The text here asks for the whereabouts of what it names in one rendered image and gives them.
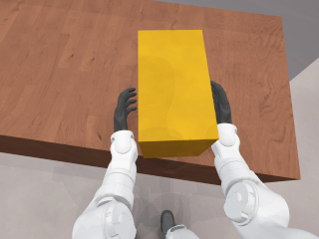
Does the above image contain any robot right upper arm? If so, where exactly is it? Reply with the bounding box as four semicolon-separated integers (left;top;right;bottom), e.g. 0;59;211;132
223;181;319;239

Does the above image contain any robot left upper arm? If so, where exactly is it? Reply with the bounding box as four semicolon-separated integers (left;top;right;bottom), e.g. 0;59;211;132
72;201;137;239

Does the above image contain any right robot hand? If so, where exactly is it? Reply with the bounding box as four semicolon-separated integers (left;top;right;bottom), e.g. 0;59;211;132
210;81;232;124

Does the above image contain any left robot hand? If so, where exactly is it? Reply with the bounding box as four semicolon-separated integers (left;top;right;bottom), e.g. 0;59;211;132
114;88;137;132

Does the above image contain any right robot shin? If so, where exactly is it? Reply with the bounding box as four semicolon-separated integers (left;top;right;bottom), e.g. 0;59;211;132
165;225;186;239

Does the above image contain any robot right thigh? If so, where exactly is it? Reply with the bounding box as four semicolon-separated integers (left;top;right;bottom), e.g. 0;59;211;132
167;229;199;239

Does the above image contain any robot right forearm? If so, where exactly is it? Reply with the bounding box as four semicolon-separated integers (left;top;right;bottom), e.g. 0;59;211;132
211;122;290;219

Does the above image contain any pedestal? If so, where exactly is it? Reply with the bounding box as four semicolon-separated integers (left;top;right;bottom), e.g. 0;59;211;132
0;0;301;186

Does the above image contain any robot left forearm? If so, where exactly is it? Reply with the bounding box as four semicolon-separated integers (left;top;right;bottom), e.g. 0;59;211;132
83;129;139;213

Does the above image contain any carton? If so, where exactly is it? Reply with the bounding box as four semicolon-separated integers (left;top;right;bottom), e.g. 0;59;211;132
138;30;219;158

